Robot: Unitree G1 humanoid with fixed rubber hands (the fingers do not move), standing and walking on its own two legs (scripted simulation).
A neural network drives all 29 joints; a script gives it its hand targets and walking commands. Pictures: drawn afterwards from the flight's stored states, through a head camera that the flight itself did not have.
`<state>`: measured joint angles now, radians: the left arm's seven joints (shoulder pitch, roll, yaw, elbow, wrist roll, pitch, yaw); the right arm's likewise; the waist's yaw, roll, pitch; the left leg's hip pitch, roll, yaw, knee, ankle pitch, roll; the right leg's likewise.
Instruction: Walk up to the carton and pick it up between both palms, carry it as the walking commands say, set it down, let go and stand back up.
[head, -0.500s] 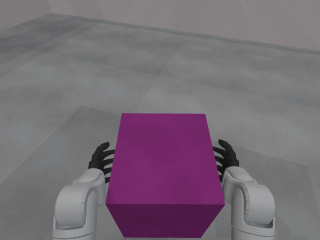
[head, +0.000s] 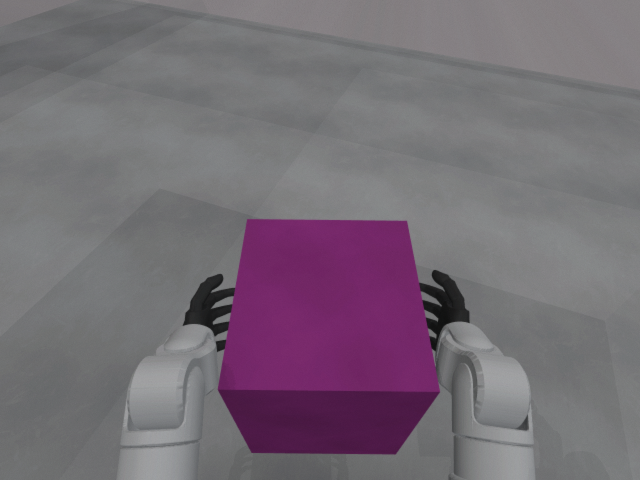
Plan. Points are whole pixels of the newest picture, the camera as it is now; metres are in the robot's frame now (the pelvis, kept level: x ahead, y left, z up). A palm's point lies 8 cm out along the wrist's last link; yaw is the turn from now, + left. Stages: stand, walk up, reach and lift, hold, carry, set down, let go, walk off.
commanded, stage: carry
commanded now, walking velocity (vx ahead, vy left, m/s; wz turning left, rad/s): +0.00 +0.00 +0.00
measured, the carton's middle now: (325, 342) +0.29 -0.01 +0.01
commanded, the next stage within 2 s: hold in 0.84 s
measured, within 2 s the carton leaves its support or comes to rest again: neither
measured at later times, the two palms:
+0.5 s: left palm (194, 329) +0.28 +0.15 +0.06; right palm (437, 324) +0.28 -0.14 +0.07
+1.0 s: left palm (203, 353) +0.27 +0.15 +0.01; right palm (431, 349) +0.28 -0.14 +0.02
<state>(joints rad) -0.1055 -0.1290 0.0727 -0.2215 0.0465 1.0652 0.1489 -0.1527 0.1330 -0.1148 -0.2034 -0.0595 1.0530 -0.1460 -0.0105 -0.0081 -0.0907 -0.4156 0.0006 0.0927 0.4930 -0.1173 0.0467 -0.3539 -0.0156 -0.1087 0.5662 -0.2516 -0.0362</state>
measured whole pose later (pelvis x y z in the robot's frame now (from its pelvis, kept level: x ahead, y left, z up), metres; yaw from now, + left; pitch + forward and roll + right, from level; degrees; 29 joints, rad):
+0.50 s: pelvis +0.02 +0.01 +0.00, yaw +0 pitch +2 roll +0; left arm -0.09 -0.13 0.07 -0.19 0.04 1.00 0.15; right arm -0.13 0.13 -0.10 -0.17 -0.06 0.98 -0.14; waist 0.00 -0.02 -0.09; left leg -0.39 -0.01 0.11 0.50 -0.15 0.06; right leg -0.33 -0.03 -0.10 0.57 -0.28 -0.02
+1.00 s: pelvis +0.02 +0.01 +0.00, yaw -1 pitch -4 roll +0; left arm -0.05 -0.11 0.05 0.05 0.07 0.77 0.14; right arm -0.09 0.09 -0.08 0.10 -0.08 0.73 -0.11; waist 0.01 -0.02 0.03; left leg -0.28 -0.03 0.07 0.54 -0.19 0.06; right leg -0.21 0.01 -0.03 0.59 -0.31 -0.03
